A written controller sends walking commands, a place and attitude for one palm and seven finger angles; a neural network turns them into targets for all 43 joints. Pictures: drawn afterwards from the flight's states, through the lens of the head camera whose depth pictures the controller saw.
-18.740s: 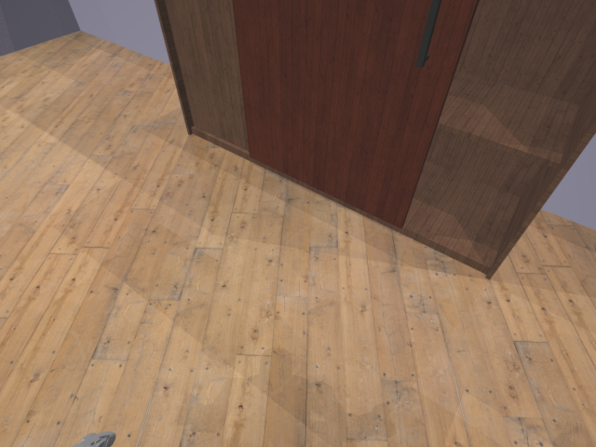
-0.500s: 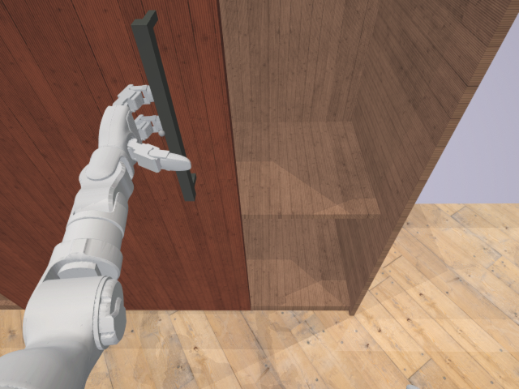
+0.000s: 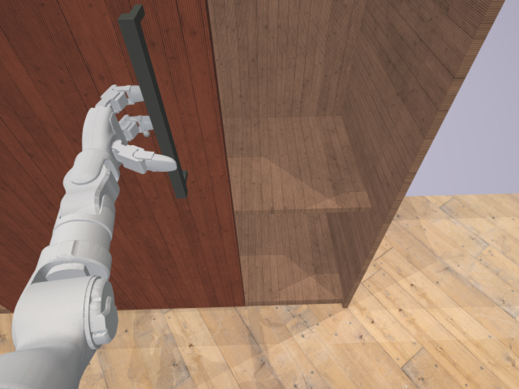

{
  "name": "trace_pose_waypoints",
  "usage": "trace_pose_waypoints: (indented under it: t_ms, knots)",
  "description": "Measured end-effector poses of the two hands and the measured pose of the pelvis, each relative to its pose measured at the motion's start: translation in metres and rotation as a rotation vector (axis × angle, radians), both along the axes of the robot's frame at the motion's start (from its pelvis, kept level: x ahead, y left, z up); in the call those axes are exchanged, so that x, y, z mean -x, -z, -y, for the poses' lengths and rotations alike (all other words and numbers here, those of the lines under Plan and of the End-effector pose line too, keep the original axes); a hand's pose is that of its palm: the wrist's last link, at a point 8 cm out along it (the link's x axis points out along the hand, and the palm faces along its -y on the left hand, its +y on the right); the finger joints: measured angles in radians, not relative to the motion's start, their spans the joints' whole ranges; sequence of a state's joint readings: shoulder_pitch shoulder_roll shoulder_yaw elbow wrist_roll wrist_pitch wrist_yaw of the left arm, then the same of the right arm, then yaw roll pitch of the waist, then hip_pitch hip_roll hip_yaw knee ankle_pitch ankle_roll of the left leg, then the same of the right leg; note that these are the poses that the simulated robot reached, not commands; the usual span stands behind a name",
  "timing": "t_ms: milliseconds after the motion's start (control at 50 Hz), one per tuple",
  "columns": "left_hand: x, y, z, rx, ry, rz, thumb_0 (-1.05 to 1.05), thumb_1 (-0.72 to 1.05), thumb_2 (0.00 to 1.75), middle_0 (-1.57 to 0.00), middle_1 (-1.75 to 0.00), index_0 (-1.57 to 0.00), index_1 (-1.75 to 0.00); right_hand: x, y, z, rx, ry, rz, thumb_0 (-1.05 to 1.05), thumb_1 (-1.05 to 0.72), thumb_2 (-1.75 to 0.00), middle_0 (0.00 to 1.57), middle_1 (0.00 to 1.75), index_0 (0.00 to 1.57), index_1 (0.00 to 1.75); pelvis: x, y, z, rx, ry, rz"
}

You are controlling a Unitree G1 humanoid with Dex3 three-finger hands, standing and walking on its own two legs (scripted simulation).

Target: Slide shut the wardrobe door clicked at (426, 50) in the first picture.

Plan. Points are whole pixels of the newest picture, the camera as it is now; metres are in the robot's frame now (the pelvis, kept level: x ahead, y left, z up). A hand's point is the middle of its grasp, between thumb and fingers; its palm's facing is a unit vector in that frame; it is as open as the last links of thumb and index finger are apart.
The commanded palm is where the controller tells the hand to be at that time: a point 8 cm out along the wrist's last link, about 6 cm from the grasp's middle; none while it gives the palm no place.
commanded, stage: slide the fingers in behind the handle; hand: left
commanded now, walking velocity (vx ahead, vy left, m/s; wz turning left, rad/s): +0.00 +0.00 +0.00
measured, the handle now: (164, 119) +0.50 +0.15 +0.17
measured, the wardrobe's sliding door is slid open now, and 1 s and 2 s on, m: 0.39 0.39 0.39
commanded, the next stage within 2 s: grip the handle and tug to test in 1.46 s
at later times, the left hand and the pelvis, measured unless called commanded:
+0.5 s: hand (155, 133) +0.46 +0.15 +0.18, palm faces +0.01 -1.00 +0.00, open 14.0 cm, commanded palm +0.43 +0.19 +0.17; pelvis +0.01 +0.01 +0.00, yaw +1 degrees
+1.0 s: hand (167, 133) +0.45 +0.14 +0.18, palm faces +0.02 -1.00 +0.01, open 14.0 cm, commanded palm +0.43 +0.18 +0.17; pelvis +0.01 +0.00 +0.00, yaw +1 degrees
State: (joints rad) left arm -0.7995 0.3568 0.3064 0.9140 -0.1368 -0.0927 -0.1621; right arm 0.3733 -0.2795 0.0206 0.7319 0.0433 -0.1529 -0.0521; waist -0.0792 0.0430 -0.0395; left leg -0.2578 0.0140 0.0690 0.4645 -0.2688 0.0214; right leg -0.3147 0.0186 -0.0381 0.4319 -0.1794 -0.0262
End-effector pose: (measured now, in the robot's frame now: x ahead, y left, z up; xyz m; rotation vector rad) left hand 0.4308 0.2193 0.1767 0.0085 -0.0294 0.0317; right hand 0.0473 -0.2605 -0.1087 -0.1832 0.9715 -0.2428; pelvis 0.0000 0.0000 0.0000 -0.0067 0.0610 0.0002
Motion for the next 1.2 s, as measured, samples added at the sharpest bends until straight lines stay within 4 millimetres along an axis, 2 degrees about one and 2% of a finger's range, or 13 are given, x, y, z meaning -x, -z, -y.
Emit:
trace_pose_waypoints:
  t_ms: [140, 280, 460, 560, 900, 1120, 1200]
  knots:
    - [0.002, 0.002, -0.001, 0.001, -0.002, -0.005, -0.01, -0.50, 0.30, -0.31, -1.20, -0.30, -1.20, -0.019, -0.003, -0.006, 0.004, -0.026, 0.034, 0.01, -0.90, -0.90, 0.20, 0.30, 0.20, 0.30, -0.002, 0.000, -0.003, 0.002, -0.009, 0.004]
    - [-0.003, 0.000, 0.004, 0.008, 0.007, -0.007, -0.01, -0.50, 0.30, -0.30, -1.20, -0.30, -1.20, -0.039, -0.005, -0.013, 0.001, -0.053, 0.064, 0.01, -0.90, -0.90, 0.20, 0.30, 0.20, 0.30, -0.007, 0.000, -0.007, 0.003, -0.015, 0.000]
    - [-0.004, 0.001, 0.008, 0.002, 0.013, -0.003, -0.01, -0.50, 0.30, -0.31, -1.22, -0.30, -1.20, -0.051, -0.003, -0.022, -0.020, -0.070, 0.063, 0.01, -0.90, -0.90, 0.20, 0.30, 0.20, 0.30, -0.014, 0.000, -0.009, 0.004, -0.020, 0.002]
    - [-0.005, 0.004, 0.019, 0.015, 0.023, -0.013, -0.01, -0.50, 0.30, -0.31, -1.21, -0.30, -1.20, -0.054, -0.001, -0.025, -0.029, -0.076, 0.054, 0.01, -0.90, -0.90, 0.20, 0.30, 0.20, 0.30, -0.016, 0.000, -0.010, 0.004, -0.021, 0.004]
    - [-0.003, 0.003, 0.024, 0.020, 0.007, -0.017, -0.01, -0.50, 0.30, -0.31, -1.20, -0.30, -1.20, -0.051, -0.003, -0.018, -0.022, -0.058, 0.051, 0.01, -0.90, -0.90, 0.20, 0.30, 0.20, 0.30, -0.015, -0.001, -0.005, 0.004, -0.015, 0.015]
    - [-0.001, 0.002, 0.041, 0.014, 0.021, -0.021, -0.01, -0.50, 0.30, -0.30, -1.20, -0.30, -1.20, -0.047, -0.002, -0.014, -0.025, -0.055, 0.051, 0.01, -0.91, -0.90, 0.20, 0.30, 0.20, 0.30, -0.011, -0.001, -0.002, 0.001, -0.017, 0.021]
    - [-0.003, 0.004, 0.042, 0.021, 0.005, -0.029, -0.01, -0.50, 0.30, -0.30, -1.20, -0.30, -1.20, -0.045, -0.002, -0.014, -0.027, -0.049, 0.053, 0.01, -0.91, -0.90, 0.20, 0.30, 0.20, 0.30, -0.009, -0.001, -0.001, 0.000, -0.010, 0.019]
